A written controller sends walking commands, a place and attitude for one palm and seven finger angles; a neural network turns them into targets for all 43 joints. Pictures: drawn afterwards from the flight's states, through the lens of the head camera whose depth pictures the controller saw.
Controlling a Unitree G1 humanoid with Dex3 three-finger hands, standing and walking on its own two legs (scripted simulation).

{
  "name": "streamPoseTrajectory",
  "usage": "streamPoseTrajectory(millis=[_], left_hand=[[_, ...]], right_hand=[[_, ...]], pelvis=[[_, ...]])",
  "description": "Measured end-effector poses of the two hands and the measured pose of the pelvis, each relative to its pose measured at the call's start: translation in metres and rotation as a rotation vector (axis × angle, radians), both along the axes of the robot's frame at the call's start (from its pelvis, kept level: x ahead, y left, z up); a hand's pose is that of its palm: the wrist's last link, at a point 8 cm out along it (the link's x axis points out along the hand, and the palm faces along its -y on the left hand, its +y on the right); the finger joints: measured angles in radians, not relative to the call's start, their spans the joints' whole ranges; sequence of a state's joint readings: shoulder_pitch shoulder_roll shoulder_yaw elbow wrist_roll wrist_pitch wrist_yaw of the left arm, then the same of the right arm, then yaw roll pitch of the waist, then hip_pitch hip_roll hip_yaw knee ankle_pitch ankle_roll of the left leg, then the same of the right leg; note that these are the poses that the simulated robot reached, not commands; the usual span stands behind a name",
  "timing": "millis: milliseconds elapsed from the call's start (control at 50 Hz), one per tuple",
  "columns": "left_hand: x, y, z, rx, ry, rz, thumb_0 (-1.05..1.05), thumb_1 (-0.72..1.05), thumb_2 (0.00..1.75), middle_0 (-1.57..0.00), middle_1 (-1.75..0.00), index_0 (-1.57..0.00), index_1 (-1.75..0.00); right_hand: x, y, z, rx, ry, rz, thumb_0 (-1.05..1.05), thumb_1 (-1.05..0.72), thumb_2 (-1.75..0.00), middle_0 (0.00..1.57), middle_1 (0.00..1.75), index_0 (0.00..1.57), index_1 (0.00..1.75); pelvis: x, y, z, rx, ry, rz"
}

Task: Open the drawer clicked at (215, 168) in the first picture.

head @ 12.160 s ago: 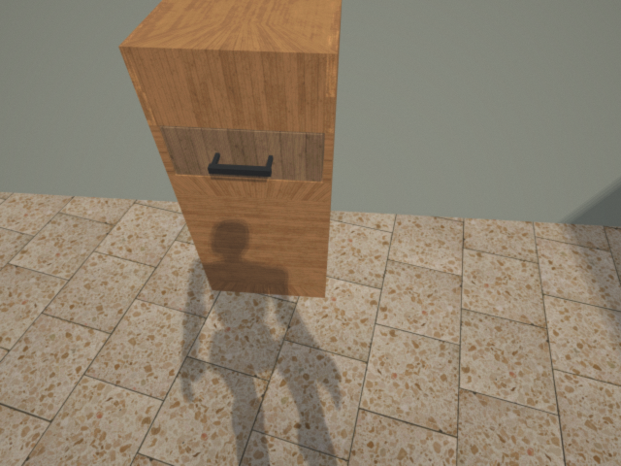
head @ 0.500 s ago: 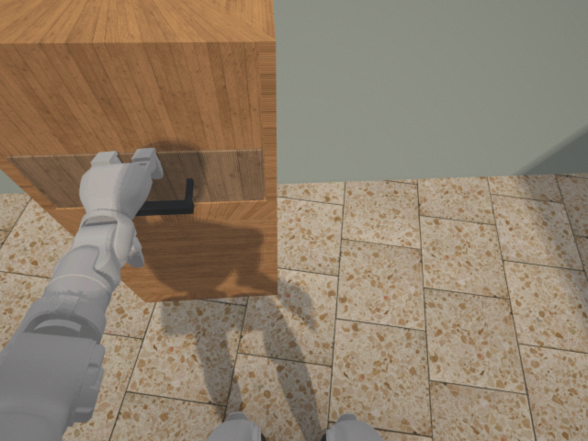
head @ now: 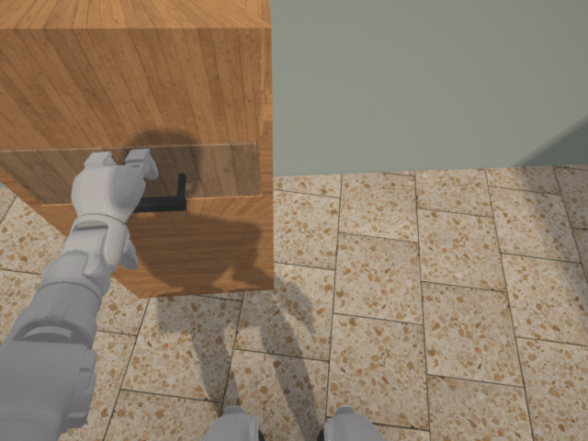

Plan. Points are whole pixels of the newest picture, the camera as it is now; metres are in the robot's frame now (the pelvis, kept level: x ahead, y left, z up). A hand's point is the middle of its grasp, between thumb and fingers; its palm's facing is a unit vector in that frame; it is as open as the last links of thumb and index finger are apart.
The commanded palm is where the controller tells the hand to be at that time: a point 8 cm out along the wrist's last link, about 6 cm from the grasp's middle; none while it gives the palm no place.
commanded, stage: lower the fingers behind the handle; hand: left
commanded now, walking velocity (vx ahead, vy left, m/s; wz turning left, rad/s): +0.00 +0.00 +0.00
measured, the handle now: (138, 194) +0.49 +0.24 -0.05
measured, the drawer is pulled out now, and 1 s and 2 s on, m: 0.00 0.00 0.00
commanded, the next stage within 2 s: close the thumb around the handle in 1.28 s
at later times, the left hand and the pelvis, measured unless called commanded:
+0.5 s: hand (132, 224) +0.44 +0.25 -0.06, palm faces -0.09 -0.04 -1.00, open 13.8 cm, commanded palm +0.43 +0.23 +0.00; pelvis -0.01 +0.00 -0.02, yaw +0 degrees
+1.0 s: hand (139, 227) +0.44 +0.24 -0.08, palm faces -0.07 -0.02 -1.00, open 13.8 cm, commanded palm +0.44 +0.22 -0.02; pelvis -0.03 +0.00 -0.04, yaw +0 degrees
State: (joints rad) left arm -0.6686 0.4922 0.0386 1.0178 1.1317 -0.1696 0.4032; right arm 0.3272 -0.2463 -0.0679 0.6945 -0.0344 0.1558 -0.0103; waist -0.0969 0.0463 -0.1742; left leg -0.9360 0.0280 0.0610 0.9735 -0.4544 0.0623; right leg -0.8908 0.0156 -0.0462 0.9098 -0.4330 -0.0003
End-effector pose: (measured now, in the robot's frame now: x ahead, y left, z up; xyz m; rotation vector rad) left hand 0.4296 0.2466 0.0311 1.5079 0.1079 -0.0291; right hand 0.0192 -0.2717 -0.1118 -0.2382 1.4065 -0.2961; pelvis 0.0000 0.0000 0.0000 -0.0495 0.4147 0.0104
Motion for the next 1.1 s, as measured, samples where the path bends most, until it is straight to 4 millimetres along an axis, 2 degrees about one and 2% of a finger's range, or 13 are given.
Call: streamPoseTrajectory(millis=[220, 380, 740, 1100], left_hand=[[-0.006, 0.002, -0.016, 0.021, 0.000, 0.046, 0.00, -0.49, 0.30, -0.32, -1.20, -0.31, -1.20], [-0.005, -0.003, -0.020, 0.013, -0.011, 0.028, 0.00, -0.49, 0.30, -0.32, -1.20, -0.31, -1.20], [-0.008, 0.002, -0.049, 0.030, -0.010, 0.036, 0.00, -0.49, 0.30, -0.32, -1.20, -0.31, -1.20], [-0.002, -0.007, -0.052, 0.044, -0.010, 0.045, 0.00, -0.49, 0.30, -0.31, -1.20, -0.32, -1.20]], right_hand=[[0.000, 0.004, -0.011, 0.018, 0.008, 0.006, 0.00, -0.91, -0.90, 0.20, 0.30, 0.21, 0.30], [-0.002, 0.003, -0.014, 0.006, -0.008, 0.012, 0.00, -0.91, -0.90, 0.20, 0.30, 0.21, 0.30], [-0.021, 0.000, -0.031, -0.008, 0.027, 0.018, 0.00, -0.91, -0.90, 0.20, 0.30, 0.21, 0.30], [-0.025, 0.003, -0.044, 0.011, 0.019, 0.023, 0.00, -0.91, -0.90, 0.20, 0.30, 0.21, 0.30]], pelvis=[[-0.005, 0.001, -0.007, -0.005, 0.012, 0.004], [-0.009, 0.001, -0.013, -0.007, 0.021, 0.004], [-0.021, 0.000, -0.033, -0.016, 0.065, 0.005], [-0.027, -0.003, -0.041, -0.016, 0.077, 0.007]])
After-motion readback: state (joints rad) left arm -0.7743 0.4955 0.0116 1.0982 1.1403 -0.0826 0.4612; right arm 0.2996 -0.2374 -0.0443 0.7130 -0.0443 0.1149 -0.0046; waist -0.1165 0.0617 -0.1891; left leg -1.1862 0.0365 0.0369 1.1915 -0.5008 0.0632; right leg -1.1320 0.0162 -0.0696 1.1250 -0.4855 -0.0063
